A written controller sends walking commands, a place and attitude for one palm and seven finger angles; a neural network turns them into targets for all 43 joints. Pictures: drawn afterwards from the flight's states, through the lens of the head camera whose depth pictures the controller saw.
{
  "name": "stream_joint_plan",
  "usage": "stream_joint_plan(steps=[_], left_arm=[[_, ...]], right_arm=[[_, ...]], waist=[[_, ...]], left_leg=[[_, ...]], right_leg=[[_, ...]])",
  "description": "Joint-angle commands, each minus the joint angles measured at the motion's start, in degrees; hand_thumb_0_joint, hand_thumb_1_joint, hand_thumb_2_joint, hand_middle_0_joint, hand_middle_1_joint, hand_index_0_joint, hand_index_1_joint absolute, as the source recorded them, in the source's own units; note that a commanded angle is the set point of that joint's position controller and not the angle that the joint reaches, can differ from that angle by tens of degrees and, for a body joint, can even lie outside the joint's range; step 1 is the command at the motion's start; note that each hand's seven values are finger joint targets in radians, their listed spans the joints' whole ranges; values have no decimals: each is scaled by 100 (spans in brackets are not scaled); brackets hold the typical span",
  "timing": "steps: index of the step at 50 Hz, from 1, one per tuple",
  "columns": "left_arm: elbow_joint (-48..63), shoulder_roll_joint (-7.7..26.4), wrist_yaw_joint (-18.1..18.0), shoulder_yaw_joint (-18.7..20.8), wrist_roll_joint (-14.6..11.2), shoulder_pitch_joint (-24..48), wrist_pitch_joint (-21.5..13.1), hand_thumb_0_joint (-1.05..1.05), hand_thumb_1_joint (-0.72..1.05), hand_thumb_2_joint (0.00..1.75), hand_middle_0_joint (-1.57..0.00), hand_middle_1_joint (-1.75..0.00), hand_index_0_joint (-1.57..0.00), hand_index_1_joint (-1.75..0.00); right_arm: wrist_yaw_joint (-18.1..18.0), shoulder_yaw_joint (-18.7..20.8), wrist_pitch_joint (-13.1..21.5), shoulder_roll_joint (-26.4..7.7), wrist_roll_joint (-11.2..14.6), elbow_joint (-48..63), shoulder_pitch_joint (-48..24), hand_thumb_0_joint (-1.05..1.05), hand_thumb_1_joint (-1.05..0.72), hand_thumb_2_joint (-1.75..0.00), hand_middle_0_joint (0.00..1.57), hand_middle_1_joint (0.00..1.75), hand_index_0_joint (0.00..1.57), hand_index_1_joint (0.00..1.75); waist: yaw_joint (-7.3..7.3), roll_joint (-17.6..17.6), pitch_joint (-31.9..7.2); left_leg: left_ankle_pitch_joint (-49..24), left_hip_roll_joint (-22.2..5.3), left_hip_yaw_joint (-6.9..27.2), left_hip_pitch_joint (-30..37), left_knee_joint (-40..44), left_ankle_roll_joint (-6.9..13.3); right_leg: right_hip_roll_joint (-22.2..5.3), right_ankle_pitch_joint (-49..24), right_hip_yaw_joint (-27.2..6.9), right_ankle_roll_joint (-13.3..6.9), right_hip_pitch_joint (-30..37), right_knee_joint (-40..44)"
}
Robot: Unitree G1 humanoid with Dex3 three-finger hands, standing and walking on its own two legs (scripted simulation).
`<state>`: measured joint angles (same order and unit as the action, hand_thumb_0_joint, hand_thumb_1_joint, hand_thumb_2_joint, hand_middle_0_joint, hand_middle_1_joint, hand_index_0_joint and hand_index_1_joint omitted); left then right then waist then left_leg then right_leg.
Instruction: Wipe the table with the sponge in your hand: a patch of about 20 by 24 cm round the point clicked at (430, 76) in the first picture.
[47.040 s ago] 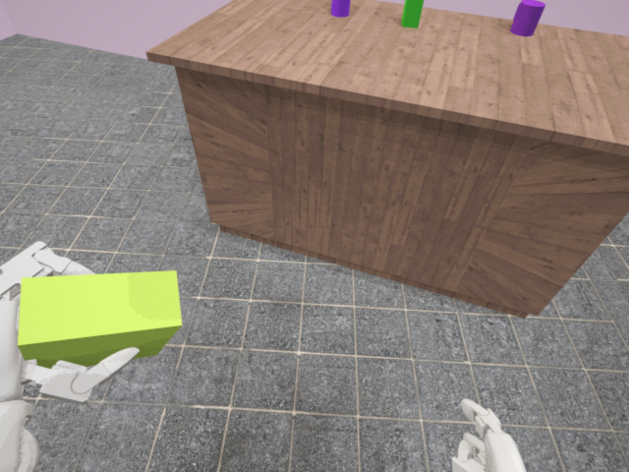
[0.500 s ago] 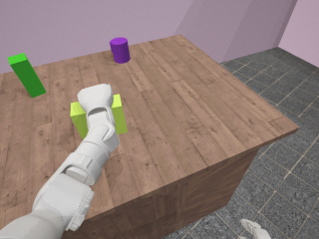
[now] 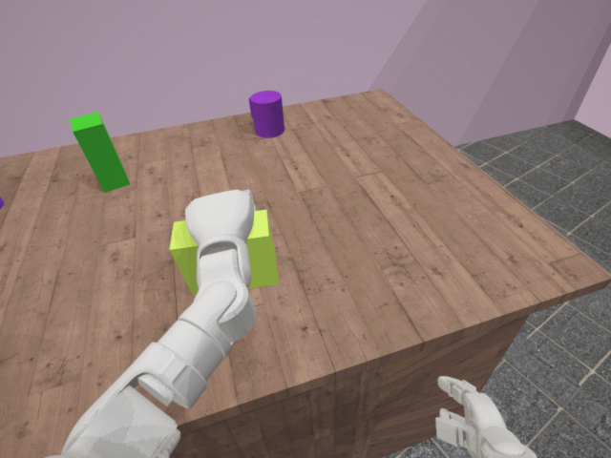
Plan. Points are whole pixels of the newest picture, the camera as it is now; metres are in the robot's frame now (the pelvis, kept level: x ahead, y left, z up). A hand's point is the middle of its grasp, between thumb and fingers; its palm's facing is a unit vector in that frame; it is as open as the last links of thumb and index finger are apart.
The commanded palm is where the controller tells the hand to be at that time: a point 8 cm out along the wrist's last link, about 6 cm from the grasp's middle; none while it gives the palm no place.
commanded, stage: wipe back along the third lane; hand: left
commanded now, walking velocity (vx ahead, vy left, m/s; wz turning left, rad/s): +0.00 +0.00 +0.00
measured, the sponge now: (231, 262) +0.37 +0.16 +0.07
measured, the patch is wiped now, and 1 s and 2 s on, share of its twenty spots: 0.85 0.85 0.95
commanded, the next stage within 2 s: slide back across to the middle lane in 0.72 s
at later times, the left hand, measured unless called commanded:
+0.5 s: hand (245, 276) +0.31 +0.12 +0.11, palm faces +0.12 -0.08 -0.99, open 9.6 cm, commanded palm +0.26 +0.11 +0.14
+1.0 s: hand (244, 294) +0.28 +0.11 +0.12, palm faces +0.16 -0.18 -0.97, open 9.6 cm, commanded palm +0.23 +0.12 +0.15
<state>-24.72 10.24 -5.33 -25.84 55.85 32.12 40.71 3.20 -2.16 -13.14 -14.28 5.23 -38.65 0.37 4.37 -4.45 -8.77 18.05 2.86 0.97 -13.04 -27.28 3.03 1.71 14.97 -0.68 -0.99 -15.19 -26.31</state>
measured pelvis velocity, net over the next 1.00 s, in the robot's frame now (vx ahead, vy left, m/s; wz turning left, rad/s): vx -0.03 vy -0.04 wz -0.04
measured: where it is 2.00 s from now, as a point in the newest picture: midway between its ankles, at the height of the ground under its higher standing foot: outside the picture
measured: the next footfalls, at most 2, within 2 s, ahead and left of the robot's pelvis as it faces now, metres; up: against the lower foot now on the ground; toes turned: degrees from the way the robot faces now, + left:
none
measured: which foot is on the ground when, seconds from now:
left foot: down 0.00-1.00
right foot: down 0.00-1.00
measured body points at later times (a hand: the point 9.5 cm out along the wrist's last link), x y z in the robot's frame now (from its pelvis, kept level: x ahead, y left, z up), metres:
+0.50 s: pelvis -0.03 -0.02 +0.00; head -0.08 -0.07 +0.45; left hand +0.30 +0.12 +0.17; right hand +0.20 -0.23 -0.08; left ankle -0.05 +0.08 -0.74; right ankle -0.02 -0.12 -0.74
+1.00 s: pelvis -0.03 -0.04 +0.00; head -0.08 -0.10 +0.44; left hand +0.27 +0.12 +0.17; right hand +0.21 -0.26 -0.07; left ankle -0.05 +0.08 -0.74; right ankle -0.02 -0.12 -0.74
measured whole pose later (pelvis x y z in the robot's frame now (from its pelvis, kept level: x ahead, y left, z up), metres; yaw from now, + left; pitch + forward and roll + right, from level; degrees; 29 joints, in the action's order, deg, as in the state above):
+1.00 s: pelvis -0.03 -0.04 +0.00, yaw -3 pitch -2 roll +1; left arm -0.5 14.8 -5.2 -21.2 53.3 10.9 38.1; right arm 3.5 -1.7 -11.6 -15.5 5.5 -37.7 -1.0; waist 4.3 -6.6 -5.9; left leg 15.9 -0.2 -0.7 -7.8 -25.7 0.1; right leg 4.8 12.9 -2.0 -4.3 -11.8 -26.9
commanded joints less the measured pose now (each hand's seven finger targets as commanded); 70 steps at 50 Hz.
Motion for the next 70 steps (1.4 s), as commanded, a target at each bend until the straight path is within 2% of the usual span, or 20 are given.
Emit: stream_joint_plan(steps=[1, 6, 8, 16, 25, 26, 28, 31, 33, 40, 43, 51, 53, 56, 58, 60, 63, 66, 68, 70], left_arm=[[775, -315, 272, -112, -206, 616, 152, 0, 10, 130, -120, -160, -120, -160], [1008, -356, 267, -161, -215, 584, 252, 0, 10, 130, -120, -160, -120, -160], [1153, -39, 241, 193, -279, 520, 230, 0, 10, 130, -120, -160, -120, -160], [1227, -243, 172, -62, -248, 263, 244, 0, 10, 130, -120, -160, -120, -160], [1408, 11, 116, 154, -306, -117, 181, 0, 10, 130, -120, -160, -120, -160], [1519, -125, 139, 19, -331, -125, 169, 0, 10, 130, -120, -160, -120, -160], [1634, 271, 120, 422, -339, -243, 129, 0, 10, 130, -120, -160, -120, -160], [1691, 50, 144, 167, -374, -375, 118, 0, 10, 130, -120, -160, -120, -160], [1813, 328, 139, 479, -393, -616, 76, 0, 10, 130, -120, -160, -120, -160], [2260, 71, 202, 169, -462, -1256, -4, 0, 10, 130, -120, -160, -120, -160], [2616, 650, 183, 722, -478, -1240, -70, 0, 10, 130, -120, -160, -120, -160], [3300, 861, 219, 883, -419, -1619, -197, 0, 10, 130, -120, -160, -120, -160], [3607, 1300, 210, 1299, -400, -1710, -242, 0, 10, 130, -120, -160, -120, -160], [3648, 1242, 232, 1257, -404, -1747, -277, 0, 10, 130, -120, -160, -120, -160], [4033, 1651, 222, 1648, -413, -1841, -335, 0, 10, 130, -120, -160, -120, -160], [4156, 1440, 240, 1468, -433, -1912, -352, 0, 10, 130, -120, -160, -120, -160], [4470, 1881, 246, 1901, -489, -2030, -384, 0, 10, 130, -120, -160, -120, -160], [4552, 1748, 278, 1804, -549, -2197, -386, 0, 10, 130, -120, -160, -120, -160], [4703, 2084, 303, 2068, -542, -2005, -382, 0, 10, 130, -120, -160, -120, -160], [4631, 1844, 342, 1801, -539, -1800, -341, 0, 10, 130, -120, -160, -120, -160]], right_arm=[[81, 179, 276, -565, 13, 1024, -1270, 0, -90, -90, 20, 30, 20, 30], [132, 181, 258, -549, 16, 1044, -1361, 0, -90, -90, 20, 30, 20, 30], [97, 161, 241, -575, 8, 1050, -1442, 0, -90, -90, 20, 30, 20, 30], [124, 150, 245, -517, 51, 1087, -1514, 0, -90, -90, 20, 30, 20, 30], [103, 159, 284, -531, 74, 1117, -1594, 0, -90, -90, 20, 30, 20, 30], [106, 156, 304, -523, 73, 1146, -1595, 0, -90, -90, 20, 30, 20, 30], [82, 169, 326, -553, 52, 1145, -1630, 0, -90, -90, 20, 30, 20, 30], [82, 169, 371, -536, 76, 1147, -1627, 0, -90, -90, 20, 30, 20, 30], [83, 181, 395, -550, 65, 1162, -1669, 0, -90, -90, 20, 30, 20, 30], [141, 201, 457, -516, 65, 1228, -1693, 0, -90, -90, 20, 30, 20, 30], [80, 208, 467, -546, 41, 1221, -1737, 0, -90, -90, 20, 30, 20, 30], [-27, 174, 513, -489, 4, 1253, -1702, 0, -90, -90, 20, 30, 20, 30], [-67, 167, 504, -512, -17, 1272, -1725, 0, -90, -90, 20, 30, 20, 30], [-115, 153, 508, -487, -25, 1250, -1674, 0, -90, -90, 20, 30, 20, 30], [-141, 153, 512, -507, -51, 1295, -1699, 0, -90, -90, 20, 30, 20, 30], [-147, 137, 511, -474, -59, 1314, -1674, 0, -90, -90, 20, 30, 20, 30], [-189, 136, 492, -506, -71, 1329, -1695, 0, -90, -90, 20, 30, 20, 30], [-221, 126, 503, -490, -79, 1341, -1687, 0, -90, -90, 20, 30, 20, 30], [-267, 119, 499, -536, -85, 1336, -1683, 0, -90, -90, 20, 30, 20, 30], [-309, 120, 532, -516, -71, 1343, -1686, 0, -90, -90, 20, 30, 20, 30]], waist=[[-107, 843, -1034], [-96, 1002, -876], [-25, 991, -818], [-57, 946, -509], [-34, 1015, -237], [-44, 1087, -242], [32, 972, -274], [-20, 1088, -234], [54, 1048, -218], [47, 1164, -149], [101, 1186, -155], [114, 1022, -217], [178, 802, -262], [131, 946, -185], [219, 744, -338], [195, 758, -410], [237, 618, -328], [223, 627, -254], [215, 536, -176], [155, 512, -66]], left_leg=[[-3083, -286, 3, 461, 42, -142], [-2515, -269, -17, 372, 116, -111], [-2277, -268, -16, 277, 204, -113], [-1665, -234, -81, 207, 320, -99], [-1072, -189, -137, 71, 420, -65], [-1064, -172, -140, 62, 421, -47], [-999, -148, -121, 43, 443, -44], [-952, -131, -193, 48, 407, -31], [-933, -111, -157, 23, 413, -30], [-1075, -83, -232, 73, 313, -5], [-1071, -58, -211, 91, 303, 0], [-1464, -52, -225, 254, 290, 9], [-1467, -46, -168, 323, 317, -1], [-1486, -69, -180, 298, 315, -5], [-1588, -54, -140, 390, 318, -1], [-1741, -72, -158, 398, 333, -1], [-1676, -78, -101, 418, 374, -14], [-1706, -98, -92, 416, 391, -12], [-1612, -107, -37, 459, 435, -11], [-1497, -120, -57, 466, 454, 8]], right_leg=[[24, -2908, 247, -370, 801, -175], [55, -2437, 265, -374, 762, -139], [57, -2278, 161, -392, 819, -78], [61, -1538, 128, -356, 677, 44], [63, -790, -100, -323, 653, 280], [58, -810, -105, -307, 689, 310], [80, -710, -277, -329, 740, 380], [40, -647, -269, -269, 765, 429], [54, -601, -422, -293, 799, 494], [29, -849, -443, -239, 886, 496], [39, -849, -681, -238, 959, 605], [42, -1462, -728, -241, 1147, 483], [66, -1364, -887, -287, 1151, 511], [53, -1368, -846, -264, 1146, 511], [72, -1495, -955, -306, 1242, 475], [67, -1775, -820, -306, 1348, 365], [85, -1589, -984, -332, 1304, 429], [81, -1576, -881, -333, 1282, 422], [107, -1287, -988, -363, 1156, 503], [83, -1012, -862, -346, 1022, 548]])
